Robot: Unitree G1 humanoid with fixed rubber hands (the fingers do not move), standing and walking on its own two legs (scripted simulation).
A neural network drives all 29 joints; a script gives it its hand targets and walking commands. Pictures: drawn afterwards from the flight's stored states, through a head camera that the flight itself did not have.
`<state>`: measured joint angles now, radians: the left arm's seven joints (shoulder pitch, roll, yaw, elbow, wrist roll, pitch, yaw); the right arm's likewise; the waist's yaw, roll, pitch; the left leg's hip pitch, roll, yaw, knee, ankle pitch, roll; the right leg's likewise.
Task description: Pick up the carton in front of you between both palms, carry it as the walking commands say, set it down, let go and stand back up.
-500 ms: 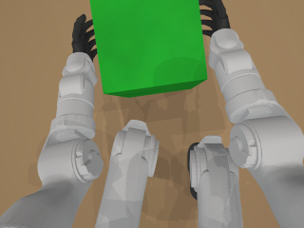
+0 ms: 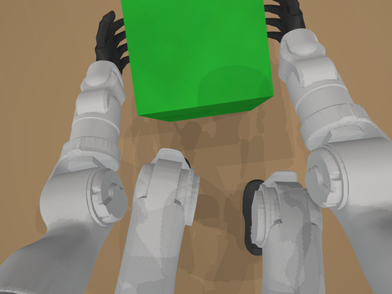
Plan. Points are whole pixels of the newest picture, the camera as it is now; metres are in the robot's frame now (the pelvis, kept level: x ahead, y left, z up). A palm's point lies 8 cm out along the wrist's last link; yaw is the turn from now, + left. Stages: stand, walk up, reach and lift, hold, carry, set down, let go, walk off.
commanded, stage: set down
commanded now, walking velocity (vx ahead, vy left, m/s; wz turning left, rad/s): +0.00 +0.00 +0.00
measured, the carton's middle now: (201, 63) +0.49 +0.10 -0.24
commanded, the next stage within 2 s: let go in 1.50 s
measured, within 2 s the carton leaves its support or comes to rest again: rests again in 0.02 s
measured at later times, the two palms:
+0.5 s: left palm (84, 67) +0.45 +0.30 -0.18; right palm (301, 38) +0.54 -0.07 -0.19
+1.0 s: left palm (8, 38) +0.45 +0.30 -0.02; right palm out of the picture +0.56 -0.07 -0.02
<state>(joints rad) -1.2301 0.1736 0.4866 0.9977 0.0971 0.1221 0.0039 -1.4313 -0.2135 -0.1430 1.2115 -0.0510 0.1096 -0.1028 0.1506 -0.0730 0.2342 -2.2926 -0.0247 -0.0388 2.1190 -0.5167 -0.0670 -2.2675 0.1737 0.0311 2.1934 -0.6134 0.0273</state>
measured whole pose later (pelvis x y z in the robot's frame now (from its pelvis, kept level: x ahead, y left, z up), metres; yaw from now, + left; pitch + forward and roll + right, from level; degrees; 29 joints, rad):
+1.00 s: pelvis +0.01 +0.01 +0.10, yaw +2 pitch +45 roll -1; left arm -1.01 0.23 0.32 0.80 -0.12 0.11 0.06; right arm -1.20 -0.28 -0.13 0.94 0.02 0.16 -0.09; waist 0.14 -0.04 -0.01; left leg -2.13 -0.03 -0.02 1.79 -0.45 -0.01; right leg -2.06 0.07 0.02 1.86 -0.59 0.02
